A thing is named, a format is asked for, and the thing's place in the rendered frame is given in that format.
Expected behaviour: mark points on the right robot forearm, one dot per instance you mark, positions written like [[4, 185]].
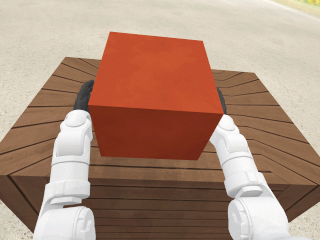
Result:
[[242, 178]]

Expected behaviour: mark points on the carton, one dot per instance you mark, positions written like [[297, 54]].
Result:
[[154, 97]]

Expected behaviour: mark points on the robot right upper arm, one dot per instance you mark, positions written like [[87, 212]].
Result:
[[258, 218]]

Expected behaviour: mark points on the robot left upper arm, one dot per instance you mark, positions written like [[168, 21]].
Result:
[[72, 223]]

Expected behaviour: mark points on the right robot hand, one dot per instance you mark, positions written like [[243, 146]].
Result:
[[222, 100]]

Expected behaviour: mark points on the left robot forearm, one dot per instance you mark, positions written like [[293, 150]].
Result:
[[69, 183]]

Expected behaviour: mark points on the pedestal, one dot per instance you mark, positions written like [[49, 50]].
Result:
[[158, 199]]

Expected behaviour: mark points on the left robot hand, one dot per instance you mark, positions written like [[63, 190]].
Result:
[[83, 97]]

